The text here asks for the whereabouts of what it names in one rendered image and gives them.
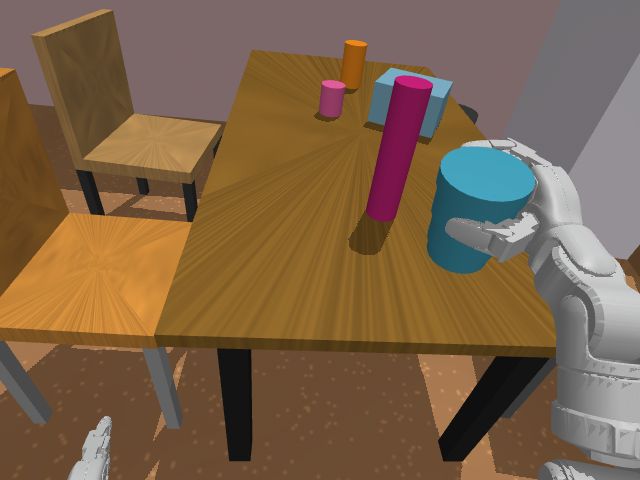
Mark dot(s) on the table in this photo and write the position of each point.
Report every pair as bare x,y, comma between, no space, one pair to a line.
281,254

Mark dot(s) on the right robot arm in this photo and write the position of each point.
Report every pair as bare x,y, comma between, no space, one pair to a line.
597,322

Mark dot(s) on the right robot hand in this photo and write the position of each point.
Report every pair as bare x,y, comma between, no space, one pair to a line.
553,202

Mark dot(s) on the left robot hand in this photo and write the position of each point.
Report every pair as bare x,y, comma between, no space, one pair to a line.
95,461

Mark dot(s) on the chair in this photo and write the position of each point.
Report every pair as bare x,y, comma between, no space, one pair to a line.
631,268
84,70
70,278

